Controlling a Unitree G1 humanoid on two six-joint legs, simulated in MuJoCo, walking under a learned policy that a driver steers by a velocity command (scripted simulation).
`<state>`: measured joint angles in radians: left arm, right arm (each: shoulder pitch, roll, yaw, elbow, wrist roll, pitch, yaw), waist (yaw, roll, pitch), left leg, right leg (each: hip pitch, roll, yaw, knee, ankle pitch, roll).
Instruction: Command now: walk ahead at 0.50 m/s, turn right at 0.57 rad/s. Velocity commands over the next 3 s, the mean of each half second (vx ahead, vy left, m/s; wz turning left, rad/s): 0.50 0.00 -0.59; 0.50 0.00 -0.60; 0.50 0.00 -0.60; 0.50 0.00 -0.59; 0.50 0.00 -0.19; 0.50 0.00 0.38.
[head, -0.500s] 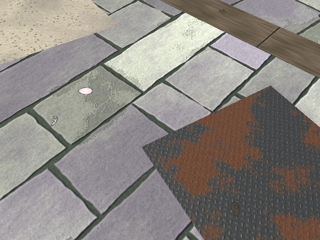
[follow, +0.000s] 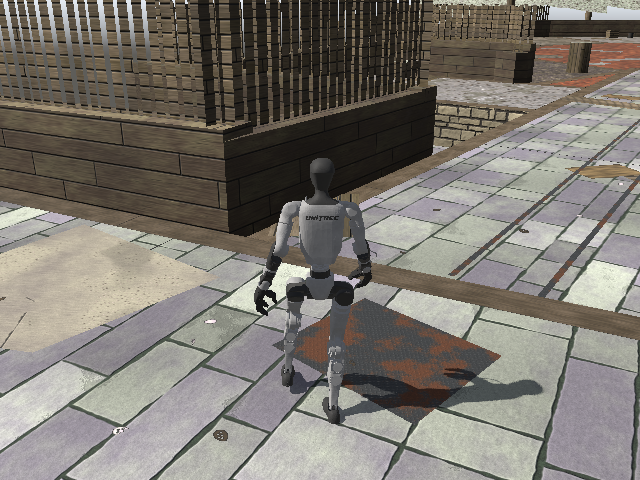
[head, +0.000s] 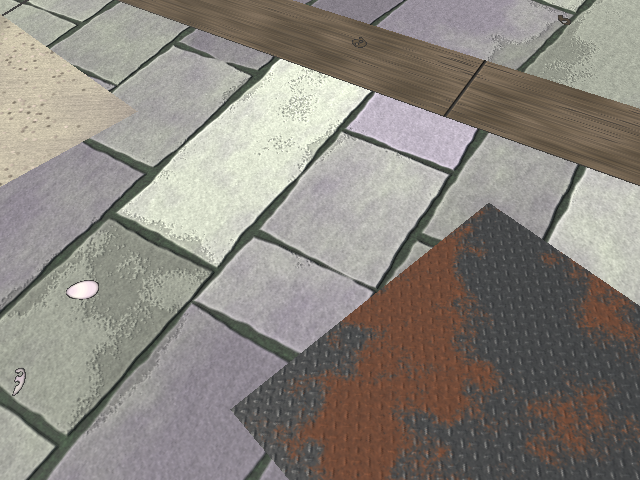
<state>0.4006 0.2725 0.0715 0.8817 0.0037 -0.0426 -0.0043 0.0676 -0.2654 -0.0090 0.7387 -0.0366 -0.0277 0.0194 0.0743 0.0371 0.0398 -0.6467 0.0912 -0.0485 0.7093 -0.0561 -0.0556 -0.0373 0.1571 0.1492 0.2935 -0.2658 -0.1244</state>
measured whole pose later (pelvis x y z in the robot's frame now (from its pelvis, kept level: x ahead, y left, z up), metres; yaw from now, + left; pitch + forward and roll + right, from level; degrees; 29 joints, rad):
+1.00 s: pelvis +0.50 -0.13 +0.00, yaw -36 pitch +2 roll +0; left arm 0.41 0.28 0.06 0.82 0.00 -0.04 -0.01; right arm 0.12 -0.28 -0.03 0.71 -0.04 -0.01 0.02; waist 0.06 0.04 0.03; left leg -0.67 0.11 -0.03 0.81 -0.10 -0.06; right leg -0.07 0.15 0.12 0.29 -0.23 -0.13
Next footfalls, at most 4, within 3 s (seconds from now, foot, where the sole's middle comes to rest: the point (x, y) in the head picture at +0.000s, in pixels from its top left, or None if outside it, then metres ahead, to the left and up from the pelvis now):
0.12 left None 0.25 0.13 -0.78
0.64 right None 0.45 -0.16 -0.78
1.16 left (451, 334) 0.80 -0.19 -0.78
1.68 right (607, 343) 0.80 -0.54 -0.78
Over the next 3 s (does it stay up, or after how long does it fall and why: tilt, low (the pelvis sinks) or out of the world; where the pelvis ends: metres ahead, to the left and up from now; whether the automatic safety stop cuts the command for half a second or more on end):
stays up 1.01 -1.04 0.01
